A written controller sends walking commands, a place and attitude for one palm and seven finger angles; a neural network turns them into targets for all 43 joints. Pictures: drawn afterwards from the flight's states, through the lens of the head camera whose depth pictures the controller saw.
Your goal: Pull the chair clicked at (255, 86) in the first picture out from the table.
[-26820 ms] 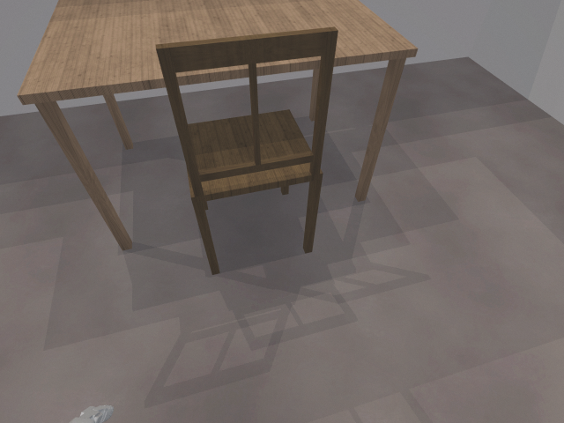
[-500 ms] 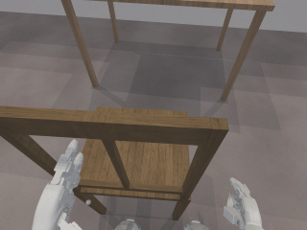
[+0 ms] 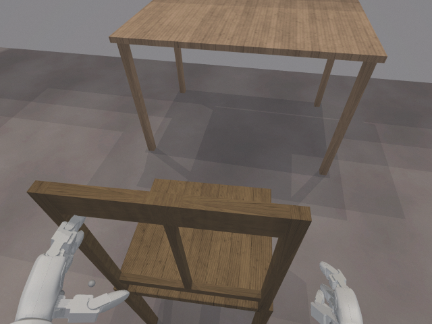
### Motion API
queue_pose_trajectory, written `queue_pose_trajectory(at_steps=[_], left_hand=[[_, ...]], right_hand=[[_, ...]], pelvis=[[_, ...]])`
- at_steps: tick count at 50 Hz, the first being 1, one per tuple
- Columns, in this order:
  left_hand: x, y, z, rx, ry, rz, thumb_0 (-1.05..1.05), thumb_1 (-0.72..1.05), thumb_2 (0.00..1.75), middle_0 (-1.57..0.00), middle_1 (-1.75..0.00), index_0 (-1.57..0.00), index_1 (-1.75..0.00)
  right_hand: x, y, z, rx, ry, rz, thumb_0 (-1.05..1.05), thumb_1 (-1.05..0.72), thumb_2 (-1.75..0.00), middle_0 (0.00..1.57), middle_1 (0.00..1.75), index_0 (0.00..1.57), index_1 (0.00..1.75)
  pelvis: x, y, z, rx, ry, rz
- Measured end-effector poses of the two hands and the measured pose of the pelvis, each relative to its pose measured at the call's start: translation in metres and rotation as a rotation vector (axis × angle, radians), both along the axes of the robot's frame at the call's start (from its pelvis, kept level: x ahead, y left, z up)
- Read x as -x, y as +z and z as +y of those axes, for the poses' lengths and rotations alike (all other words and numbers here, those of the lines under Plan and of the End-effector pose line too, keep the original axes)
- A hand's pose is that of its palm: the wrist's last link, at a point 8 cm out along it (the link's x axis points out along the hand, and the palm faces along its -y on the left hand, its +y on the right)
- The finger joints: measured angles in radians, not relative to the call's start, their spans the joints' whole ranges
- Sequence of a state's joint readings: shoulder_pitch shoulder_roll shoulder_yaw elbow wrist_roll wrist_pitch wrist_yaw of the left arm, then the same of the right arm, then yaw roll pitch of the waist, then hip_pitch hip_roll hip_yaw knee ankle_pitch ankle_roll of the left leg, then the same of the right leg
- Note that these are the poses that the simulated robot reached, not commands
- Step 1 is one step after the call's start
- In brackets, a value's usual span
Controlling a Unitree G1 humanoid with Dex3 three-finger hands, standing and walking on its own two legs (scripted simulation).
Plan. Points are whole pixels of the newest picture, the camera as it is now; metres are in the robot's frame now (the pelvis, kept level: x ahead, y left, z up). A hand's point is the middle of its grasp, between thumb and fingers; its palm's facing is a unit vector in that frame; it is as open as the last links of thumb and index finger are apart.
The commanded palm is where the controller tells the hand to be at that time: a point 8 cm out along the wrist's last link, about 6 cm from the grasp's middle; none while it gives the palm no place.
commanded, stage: draw the hand back to the body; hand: left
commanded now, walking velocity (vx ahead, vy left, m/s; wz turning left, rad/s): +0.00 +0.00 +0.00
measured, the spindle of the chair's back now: (180, 259) +0.25 +0.11 -0.05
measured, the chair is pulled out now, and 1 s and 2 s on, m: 0.72 0.72 0.72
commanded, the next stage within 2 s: step back with the hand held close in 0.70 s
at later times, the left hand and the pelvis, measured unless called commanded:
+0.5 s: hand (72, 274) +0.16 +0.24 +0.09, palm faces +0.20 -0.80 -0.57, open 6.3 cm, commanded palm +0.14 +0.28 +0.19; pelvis +0.00 -0.02 +0.01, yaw +0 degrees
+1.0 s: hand (67, 277) +0.16 +0.24 +0.09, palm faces +0.13 -0.81 -0.56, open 6.3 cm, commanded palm +0.11 +0.28 +0.19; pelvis -0.03 -0.01 +0.02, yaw -1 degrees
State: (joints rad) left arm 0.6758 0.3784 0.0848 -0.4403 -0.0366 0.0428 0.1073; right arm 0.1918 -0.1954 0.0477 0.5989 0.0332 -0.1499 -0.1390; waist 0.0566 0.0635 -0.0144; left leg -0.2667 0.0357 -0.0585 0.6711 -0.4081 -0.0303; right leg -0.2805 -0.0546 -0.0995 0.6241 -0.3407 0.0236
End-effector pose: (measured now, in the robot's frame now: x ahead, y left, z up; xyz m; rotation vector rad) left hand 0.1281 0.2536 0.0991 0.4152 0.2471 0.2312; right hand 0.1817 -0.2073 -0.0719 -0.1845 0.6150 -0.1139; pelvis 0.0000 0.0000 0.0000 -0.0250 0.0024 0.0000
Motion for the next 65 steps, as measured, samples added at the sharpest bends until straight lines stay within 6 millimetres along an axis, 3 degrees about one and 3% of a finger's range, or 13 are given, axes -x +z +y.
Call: queue_pose_trajectory(at_steps=[13, 24, 32, 43, 54, 57, 62, 65], left_hand=[[-0.003, 0.019, 0.017, -0.117, 0.061, 0.08, 0.0, 0.48, 0.7, -0.18, -0.23, -0.45, -0.31], [-0.004, 0.024, 0.02, -0.15, 0.09, 0.098, 0.0, 0.81, 0.86, -0.2, -0.29, -0.51, -0.38], [-0.003, 0.022, 0.017, -0.134, 0.095, 0.088, 0.01, 0.88, 0.89, -0.21, -0.3, -0.47, -0.39], [-0.001, 0.021, 0.017, -0.119, 0.074, 0.083, 0.01, 0.89, 0.9, -0.21, -0.3, -0.44, -0.38], [0.006, 0.029, 0.027, -0.185, -0.034, 0.087, 0.01, 0.89, 0.9, -0.21, -0.3, -0.43, -0.37], [0.017, 0.051, 0.024, -0.217, -0.059, -0.021, 0.01, 0.89, 0.9, -0.22, -0.3, -0.39, -0.36], [0.041, 0.13, 0.017, -0.364, -0.072, -0.417, 0.01, 0.89, 0.9, -0.22, -0.3, -0.3, -0.33], [0.058, 0.15, 0.028, -0.42, -0.006, -0.542, 0.01, 0.89, 0.9, -0.22, -0.3, -0.27, -0.32]], right_hand=[[-0.006, -0.001, -0.005, -0.013, 0.06, 0.003, 0.01, -0.9, -0.9, 0.21, 0.3, 0.2, 0.3], [-0.001, -0.003, -0.028, 0.011, 0.047, 0.015, 0.01, -0.9, -0.9, 0.2, 0.3, 0.2, 0.3], [0.003, 0.0, -0.033, 0.016, 0.039, 0.002, 0.01, -0.9, -0.9, 0.2, 0.3, 0.2, 0.3], [0.009, 0.003, -0.024, -0.005, 0.038, -0.012, 0.01, -0.9, -0.9, 0.2, 0.3, 0.2, 0.3], [0.044, 0.0, -0.031, 0.027, -0.021, 0.111, 0.01, -0.9, -0.9, 0.2, 0.3, 0.2, 0.3], [0.06, -0.001, -0.034, 0.041, -0.038, 0.134, 0.01, -0.9, -0.9, 0.2, 0.3, 0.2, 0.3], [0.081, -0.003, -0.035, 0.048, -0.046, 0.143, 0.01, -0.9, -0.9, 0.2, 0.3, 0.2, 0.3], [0.092, -0.005, -0.035, 0.016, -0.08, 0.117, 0.01, -0.9, -0.9, 0.2, 0.3, 0.2, 0.3]], pelvis=[[-0.003, 0.011, -0.01, -0.012, -0.004, -0.042], [-0.002, 0.013, -0.018, -0.017, -0.005, -0.056], [0.001, 0.013, -0.02, -0.018, -0.008, -0.063], [0.007, 0.013, -0.017, -0.018, -0.015, -0.071], [0.048, 0.014, -0.012, -0.031, -0.019, -0.045], [0.059, 0.013, -0.012, -0.03, -0.011, -0.041], [0.073, 0.009, -0.012, -0.022, 0.0, -0.036], [0.08, 0.007, -0.008, -0.016, -0.012, -0.031]])
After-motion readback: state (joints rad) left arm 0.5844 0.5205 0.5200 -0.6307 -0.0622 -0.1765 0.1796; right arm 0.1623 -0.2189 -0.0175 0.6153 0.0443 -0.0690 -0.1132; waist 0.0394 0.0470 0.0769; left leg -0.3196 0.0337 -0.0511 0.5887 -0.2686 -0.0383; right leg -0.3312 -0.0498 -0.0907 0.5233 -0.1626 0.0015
